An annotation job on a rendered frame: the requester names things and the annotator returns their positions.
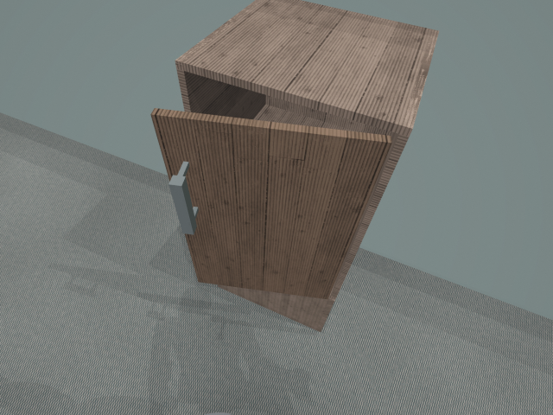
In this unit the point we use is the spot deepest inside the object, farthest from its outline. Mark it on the cupboard door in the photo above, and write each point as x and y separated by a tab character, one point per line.
278	203

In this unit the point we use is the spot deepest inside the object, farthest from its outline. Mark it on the handle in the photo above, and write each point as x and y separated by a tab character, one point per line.
181	197

